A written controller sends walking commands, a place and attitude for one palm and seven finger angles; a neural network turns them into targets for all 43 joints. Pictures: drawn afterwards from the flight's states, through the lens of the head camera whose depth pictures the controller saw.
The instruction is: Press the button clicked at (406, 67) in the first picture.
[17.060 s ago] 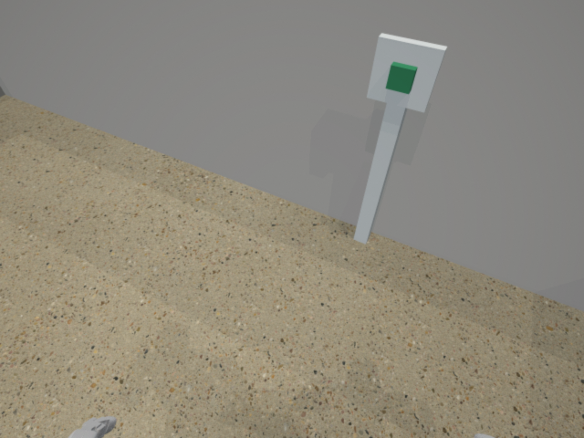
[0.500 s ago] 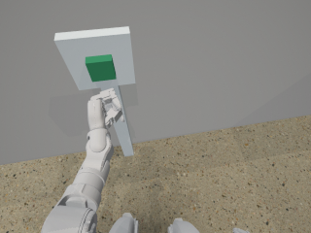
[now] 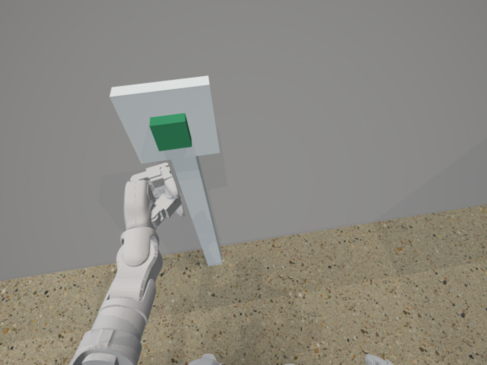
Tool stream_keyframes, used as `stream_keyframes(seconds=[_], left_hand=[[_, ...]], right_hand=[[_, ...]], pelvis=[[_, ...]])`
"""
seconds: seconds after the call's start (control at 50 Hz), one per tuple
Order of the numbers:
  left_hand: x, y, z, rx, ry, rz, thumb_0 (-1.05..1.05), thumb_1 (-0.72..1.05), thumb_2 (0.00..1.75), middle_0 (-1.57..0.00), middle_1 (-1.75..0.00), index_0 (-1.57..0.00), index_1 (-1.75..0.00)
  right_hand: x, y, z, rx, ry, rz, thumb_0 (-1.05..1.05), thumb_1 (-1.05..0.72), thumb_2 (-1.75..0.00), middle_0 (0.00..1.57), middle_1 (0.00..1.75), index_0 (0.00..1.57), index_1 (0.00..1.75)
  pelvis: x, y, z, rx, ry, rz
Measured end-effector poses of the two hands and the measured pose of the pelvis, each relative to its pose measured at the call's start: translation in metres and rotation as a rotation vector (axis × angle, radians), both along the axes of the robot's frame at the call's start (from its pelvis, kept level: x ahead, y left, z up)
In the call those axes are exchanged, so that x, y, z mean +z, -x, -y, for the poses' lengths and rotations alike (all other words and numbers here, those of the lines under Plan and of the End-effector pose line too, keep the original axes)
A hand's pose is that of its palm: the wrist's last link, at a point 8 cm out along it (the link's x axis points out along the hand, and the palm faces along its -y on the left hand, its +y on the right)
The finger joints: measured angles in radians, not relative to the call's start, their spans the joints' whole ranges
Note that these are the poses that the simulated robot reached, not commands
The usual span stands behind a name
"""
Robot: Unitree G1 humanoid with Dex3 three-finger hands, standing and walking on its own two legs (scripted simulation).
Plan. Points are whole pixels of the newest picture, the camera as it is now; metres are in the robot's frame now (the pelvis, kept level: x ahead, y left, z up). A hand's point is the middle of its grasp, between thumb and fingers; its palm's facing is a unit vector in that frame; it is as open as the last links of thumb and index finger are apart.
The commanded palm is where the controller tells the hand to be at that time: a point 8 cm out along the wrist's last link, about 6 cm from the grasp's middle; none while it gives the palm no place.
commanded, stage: draw the hand back to the body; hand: left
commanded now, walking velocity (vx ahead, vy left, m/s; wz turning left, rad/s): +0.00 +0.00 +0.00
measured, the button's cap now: (171, 131) +0.54 +0.15 +0.07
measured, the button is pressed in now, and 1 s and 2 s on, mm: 0 0 0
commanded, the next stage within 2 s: step back with the hand held close in 1.24 s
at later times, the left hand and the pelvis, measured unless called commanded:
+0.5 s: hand (89, 245) +0.26 +0.19 +0.14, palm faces +0.15 -0.96 -0.25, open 3.1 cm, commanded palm +0.22 +0.24 +0.16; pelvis +0.01 +0.02 +0.05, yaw +1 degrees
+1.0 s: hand out of the picture +0.19 +0.28 +0.22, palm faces +0.41 -0.82 -0.40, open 3.1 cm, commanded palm +0.14 +0.31 +0.23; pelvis +0.02 +0.03 +0.06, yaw +2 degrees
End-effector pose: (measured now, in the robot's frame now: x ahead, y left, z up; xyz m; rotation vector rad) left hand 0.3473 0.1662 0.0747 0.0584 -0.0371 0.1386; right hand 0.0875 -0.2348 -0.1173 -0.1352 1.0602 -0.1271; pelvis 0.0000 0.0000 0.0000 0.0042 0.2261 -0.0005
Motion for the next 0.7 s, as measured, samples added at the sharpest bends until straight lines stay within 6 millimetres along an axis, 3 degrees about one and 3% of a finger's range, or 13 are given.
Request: stream_keyframes(seconds=[0.1,0.26,0.48,0.7], left_hand=[[0.011,0.032,-0.015,0.008,0.034,-0.028,0.02,0.9,0.9,-1.3,-1.5,-1.3,-1.5],[0.036,0.069,-0.033,-0.018,0.018,0.036,0.02,0.9,0.9,-1.3,-1.5,-1.3,-1.5],[0.077,0.114,-0.073,0.005,-0.189,-0.027,0.02,0.9,0.9,-1.31,-1.5,-1.3,-1.5],[0.11,0.154,-0.109,0.134,-0.236,-0.009,0.02,0.9,0.9,-1.31,-1.5,-1.3,-1.5]], right_hand=[[0.021,-0.011,0.001,0.01,0.019,0.054,0.01,-0.91,-0.89,0.2,0.3,0.2,0.3],[0.053,-0.057,-0.001,0.053,0.062,0.233,0.01,-0.91,-0.89,0.2,0.3,0.2,0.3],[0.099,-0.112,-0.041,0.108,0.047,0.393,0.01,-0.91,-0.89,0.2,0.3,0.2,0.3],[0.108,-0.128,-0.073,0.196,0.028,0.407,0.01,-0.91,-0.89,0.2,0.3,0.21,0.3]], pelvis=[[0.014,-0.002,0.0,0.012,0.005,0.061],[0.021,0.002,-0.006,0.025,0.016,0.124],[0.045,-0.005,-0.017,0.025,0.009,0.231],[0.057,-0.015,-0.028,0.032,0.006,0.282]])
